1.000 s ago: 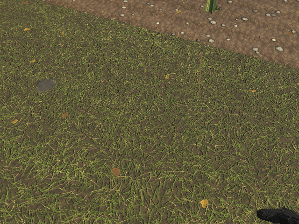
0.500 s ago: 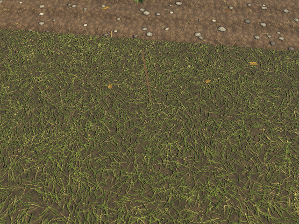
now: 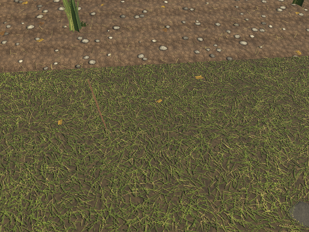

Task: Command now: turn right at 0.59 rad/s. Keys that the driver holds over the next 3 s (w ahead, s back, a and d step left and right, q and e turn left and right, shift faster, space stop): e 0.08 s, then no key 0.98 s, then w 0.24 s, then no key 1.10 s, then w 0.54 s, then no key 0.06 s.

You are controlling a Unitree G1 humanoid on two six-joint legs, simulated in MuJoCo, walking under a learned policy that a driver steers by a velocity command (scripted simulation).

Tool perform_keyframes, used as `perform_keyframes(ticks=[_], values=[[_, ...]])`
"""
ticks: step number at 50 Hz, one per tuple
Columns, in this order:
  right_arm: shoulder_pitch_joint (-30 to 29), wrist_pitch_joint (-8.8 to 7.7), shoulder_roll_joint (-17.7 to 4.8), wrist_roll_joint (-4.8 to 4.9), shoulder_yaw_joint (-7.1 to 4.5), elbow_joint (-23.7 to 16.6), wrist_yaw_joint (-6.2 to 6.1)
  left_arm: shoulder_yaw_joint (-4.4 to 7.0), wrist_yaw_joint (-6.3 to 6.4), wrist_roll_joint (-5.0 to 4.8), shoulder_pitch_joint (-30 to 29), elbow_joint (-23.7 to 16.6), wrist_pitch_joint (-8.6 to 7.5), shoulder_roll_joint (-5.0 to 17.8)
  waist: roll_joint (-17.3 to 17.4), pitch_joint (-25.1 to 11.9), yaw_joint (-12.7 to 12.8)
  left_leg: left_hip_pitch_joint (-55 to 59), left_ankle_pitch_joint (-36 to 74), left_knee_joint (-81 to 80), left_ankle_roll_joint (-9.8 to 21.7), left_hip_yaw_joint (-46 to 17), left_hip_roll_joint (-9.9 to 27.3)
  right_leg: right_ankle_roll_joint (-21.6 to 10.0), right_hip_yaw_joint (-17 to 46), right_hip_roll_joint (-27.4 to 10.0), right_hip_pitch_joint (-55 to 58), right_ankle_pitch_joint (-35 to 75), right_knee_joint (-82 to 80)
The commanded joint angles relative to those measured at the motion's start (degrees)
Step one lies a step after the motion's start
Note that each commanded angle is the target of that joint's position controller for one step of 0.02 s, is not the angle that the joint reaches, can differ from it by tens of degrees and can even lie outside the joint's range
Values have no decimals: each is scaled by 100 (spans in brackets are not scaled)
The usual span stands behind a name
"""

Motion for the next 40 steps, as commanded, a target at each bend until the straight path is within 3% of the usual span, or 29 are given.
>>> perform_keyframes(ticks=[1, 2, 3, 4, 6, 11, 15, 17, 19, 20, 21, 22, 24, 26, 27, 30, 40], values=[[390, -105, -1563, -118, -366, -421, -105, 137, 74, -136, -149, -585, -131, 362, 1655, -146, -286, 1047, -1442, -2253, 815, -3013, 2679, 262, -533, 468, -1688, -2880, 1833], [-78, -111, -1246, -195, -295, -474, -57, 236, 83, 123, -401, -510, -185, 900, 668, 347, -158, 178, -545, -2126, 986, -2466, 2628, 293, -403, -218, -1591, -2366, 2681], [-302, -154, -860, -170, -181, -530, -35, 252, 15, 133, -168, -404, -179, 849, 488, 215, 85, -93, 300, -1830, 866, -1817, 2171, 253, -413, -204, -1064, -1998, 3201], [-504, -180, -673, -161, -135, -553, -1, 212, -50, 146, 122, -298, -132, 737, 569, 117, 258, -107, 968, -1640, 688, -1175, 1784, 244, -458, -206, -872, -1719, 3741], [-503, -217, -586, -133, -117, -638, 42, 155, -147, 130, 391, -181, -56, 668, 939, -31, 190, 136, 1958, -1421, 697, -596, 1482, 268, -651, -213, -908, -1658, 4475], [572, -223, -763, -99, -186, -265, 94, -48, -119, 31, -254, -403, 9, 423, 1035, -93, -377, 1398, 3591, -924, 869, -451, 1607, 498, -718, -343, -1085, -1953, 3182], [496, -191, -927, -112, -230, -206, 181, -191, -72, -63, -453, -413, 15, 338, 1384, -216, -450, 1008, 3789, -694, 857, -247, 1586, 382, -1268, -439, 244, -2313, 1661], [514, -132, -942, -67, -238, -139, 214, -245, -19, -91, -402, -363, -15, 313, 1388, -218, -403, 896, 3765, -564, 824, -334, 1607, 248, -1416, -457, 756, -2009, 810], [479, -121, -838, -11, -211, -83, 228, -313, 60, -5, -150, -211, -112, 290, 1054, -225, -179, 352, 3276, -332, 435, -263, 1528, 67, -1155, -712, 1911, -456, -870], [640, -151, -594, -41, -153, -113, 271, -309, 95, 83, -16, -175, -204, 527, 523, -512, -266, -163, 2222, -93, 109, -115, 1337, -38, -302, -1469, 2767, -95, -1026], [848, -185, -166, -29, -43, -246, 334, -271, 110, 83, -219, -232, -243, 955, -655, -466, -558, -669, 340, 85, -150, 358, 758, -468, 755, -2578, 2863, 1987, -661], [623, -89, -268, -26, -30, -88, 289, -343, 117, 16, -334, -131, -280, 584, -757, -335, -280, -172, -335, -86, -194, 318, 779, -866, 489, -2585, 2130, 2028, -440], [409, -43, -435, -29, -86, -46, 314, -429, 96, 34, -705, -116, -313, 391, -724, -63, -346, 291, 558, -455, -243, 307, 681, -565, 98, -2019, 1670, 1061, -489], [424, -72, -593, -80, -128, 19, 370, -417, 131, 2, -612, 8, -321, 473, -780, -13, -331, 629, 1286, -660, -277, 267, 765, -270, -80, -1662, 1429, 250, -559], [496, -92, -620, -79, -139, 130, 381, -413, 117, -14, -537, 56, -321, 487, -440, 62, -295, 582, 1339, -648, -259, 255, 781, -219, -141, -1562, 1431, -58, -606], [548, -110, -413, -85, -103, 365, 368, -439, 104, -26, -439, 270, -332, 432, -25, 248, -295, 584, 1366, -815, -237, 179, 826, -211, -183, -1520, 1396, -262, -574], [527, -123, -342, -69, -117, 1090, 269, -470, 173, -18, -293, 948, -415, 379, 132, 255, -325, 951, 1422, -945, -185, 92, 928, -199, -262, -1430, 1249, -345, -713]])
Next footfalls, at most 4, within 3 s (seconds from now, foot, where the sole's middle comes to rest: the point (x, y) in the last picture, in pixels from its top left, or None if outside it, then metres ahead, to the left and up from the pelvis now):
0.40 right None -0.01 -0.10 -0.77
1.38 left None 0.13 0.11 -0.77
1.78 right None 0.20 -0.07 -0.77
2.72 right None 0.29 -0.11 -0.77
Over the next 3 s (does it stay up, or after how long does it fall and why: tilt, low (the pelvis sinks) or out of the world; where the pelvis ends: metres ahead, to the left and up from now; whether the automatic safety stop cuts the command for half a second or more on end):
stays up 0.33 -0.06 0.01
